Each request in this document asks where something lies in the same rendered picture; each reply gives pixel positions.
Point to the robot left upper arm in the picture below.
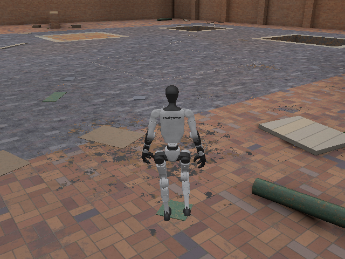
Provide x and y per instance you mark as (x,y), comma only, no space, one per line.
(152,123)

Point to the robot right forearm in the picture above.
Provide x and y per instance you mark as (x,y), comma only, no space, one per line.
(198,145)

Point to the left robot shin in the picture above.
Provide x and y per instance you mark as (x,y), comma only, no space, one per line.
(165,197)

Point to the robot right upper arm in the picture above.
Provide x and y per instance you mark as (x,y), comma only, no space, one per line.
(191,122)

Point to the robot left hand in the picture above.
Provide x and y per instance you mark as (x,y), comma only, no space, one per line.
(147,155)

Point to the robot torso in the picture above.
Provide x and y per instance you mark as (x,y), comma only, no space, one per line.
(172,130)

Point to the robot right hand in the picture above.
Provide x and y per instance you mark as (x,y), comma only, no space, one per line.
(202,160)

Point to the robot left forearm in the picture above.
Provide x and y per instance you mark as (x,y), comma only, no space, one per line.
(147,143)

